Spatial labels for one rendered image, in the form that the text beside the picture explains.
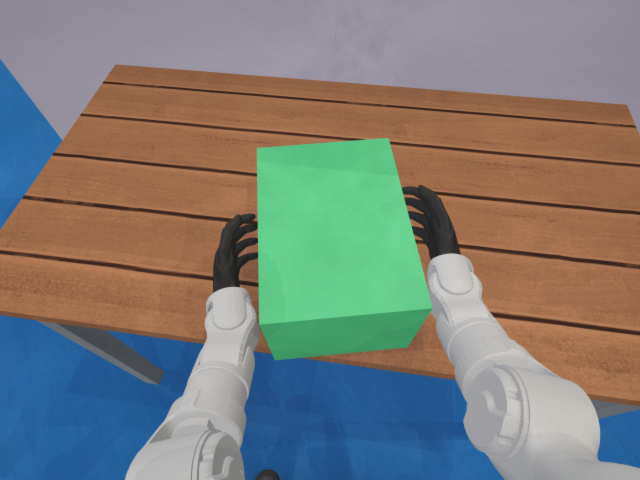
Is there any robot left hand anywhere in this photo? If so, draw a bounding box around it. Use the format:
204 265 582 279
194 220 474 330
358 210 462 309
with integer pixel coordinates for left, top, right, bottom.
213 214 258 293

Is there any robot left upper arm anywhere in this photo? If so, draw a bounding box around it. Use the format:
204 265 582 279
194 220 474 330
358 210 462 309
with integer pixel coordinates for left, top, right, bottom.
126 429 245 480

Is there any table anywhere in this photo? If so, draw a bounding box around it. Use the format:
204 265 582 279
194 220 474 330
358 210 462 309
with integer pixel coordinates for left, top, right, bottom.
0 64 640 419

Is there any robot right hand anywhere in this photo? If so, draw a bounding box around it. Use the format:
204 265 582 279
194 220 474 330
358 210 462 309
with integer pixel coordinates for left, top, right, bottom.
402 185 461 260

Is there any robot right upper arm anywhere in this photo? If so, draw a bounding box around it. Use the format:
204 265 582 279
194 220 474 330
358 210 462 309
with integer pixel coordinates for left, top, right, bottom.
463 365 640 480

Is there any robot left forearm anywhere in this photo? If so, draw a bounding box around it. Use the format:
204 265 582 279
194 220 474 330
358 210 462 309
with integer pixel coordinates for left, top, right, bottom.
125 287 260 480

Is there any robot right forearm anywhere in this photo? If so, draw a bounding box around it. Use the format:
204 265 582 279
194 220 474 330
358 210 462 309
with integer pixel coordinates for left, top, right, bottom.
427 253 600 449

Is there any carton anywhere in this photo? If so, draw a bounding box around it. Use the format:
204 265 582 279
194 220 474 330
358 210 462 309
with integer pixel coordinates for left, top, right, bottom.
257 138 433 360

